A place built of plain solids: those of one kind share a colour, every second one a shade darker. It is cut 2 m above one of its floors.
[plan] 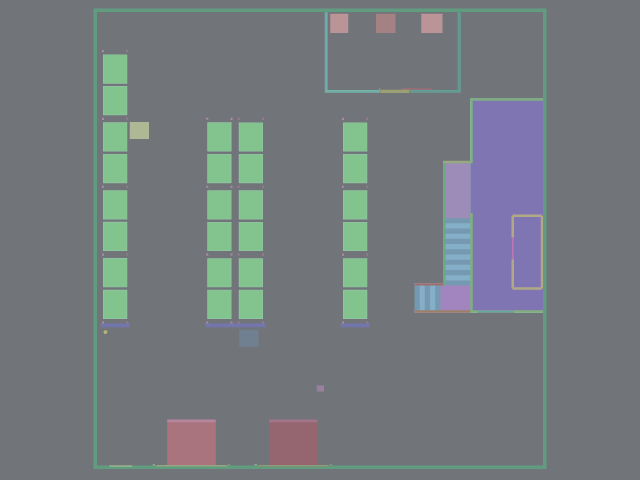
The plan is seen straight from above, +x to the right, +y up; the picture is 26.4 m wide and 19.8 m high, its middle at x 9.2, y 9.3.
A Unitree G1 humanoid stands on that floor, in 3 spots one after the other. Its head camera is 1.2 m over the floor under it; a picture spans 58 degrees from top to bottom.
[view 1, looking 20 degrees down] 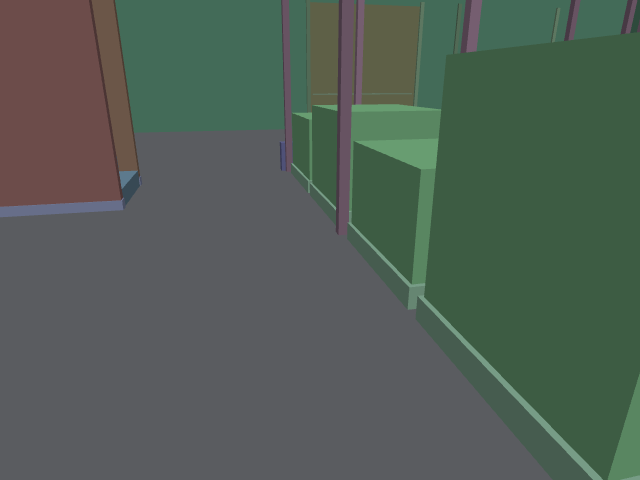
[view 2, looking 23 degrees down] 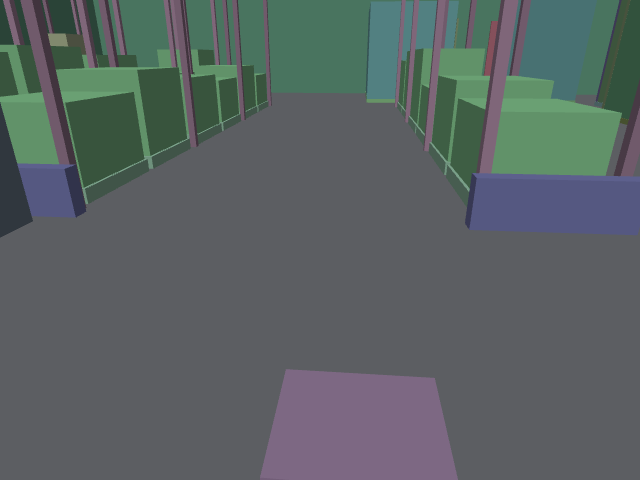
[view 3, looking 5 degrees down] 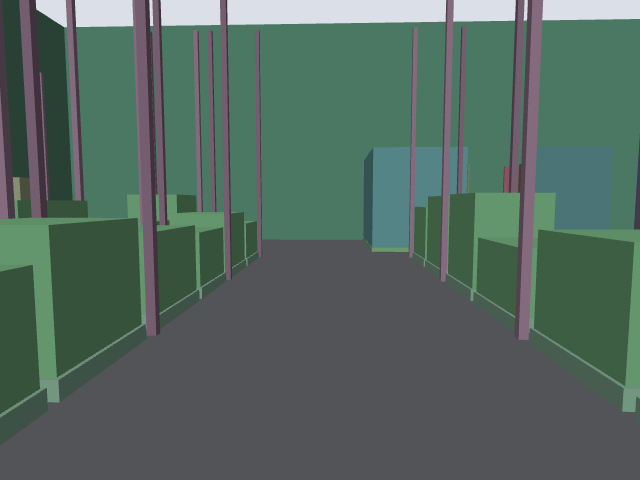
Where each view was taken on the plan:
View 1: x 12.11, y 12.03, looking -103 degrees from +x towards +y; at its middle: ground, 3.51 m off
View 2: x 9.20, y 2.60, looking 95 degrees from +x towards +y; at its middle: ground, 3.07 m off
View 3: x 8.50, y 4.90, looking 92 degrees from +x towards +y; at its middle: ground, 13.77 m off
